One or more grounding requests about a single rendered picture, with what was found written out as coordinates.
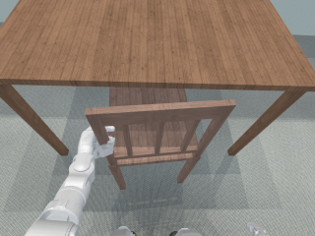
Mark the left robot hand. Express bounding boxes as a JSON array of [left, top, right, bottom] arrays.
[[77, 125, 115, 159]]

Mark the robot left forearm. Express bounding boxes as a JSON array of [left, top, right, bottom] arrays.
[[25, 152, 95, 236]]

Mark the chair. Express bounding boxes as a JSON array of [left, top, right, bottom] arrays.
[[85, 87, 236, 190]]

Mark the left robot upper arm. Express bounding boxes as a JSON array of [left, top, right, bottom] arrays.
[[27, 219, 80, 236]]

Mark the left robot shin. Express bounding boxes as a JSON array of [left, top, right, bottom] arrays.
[[118, 226, 130, 231]]

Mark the table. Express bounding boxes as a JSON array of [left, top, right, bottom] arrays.
[[0, 0, 315, 156]]

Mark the right robot hand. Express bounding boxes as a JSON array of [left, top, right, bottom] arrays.
[[245, 221, 270, 236]]

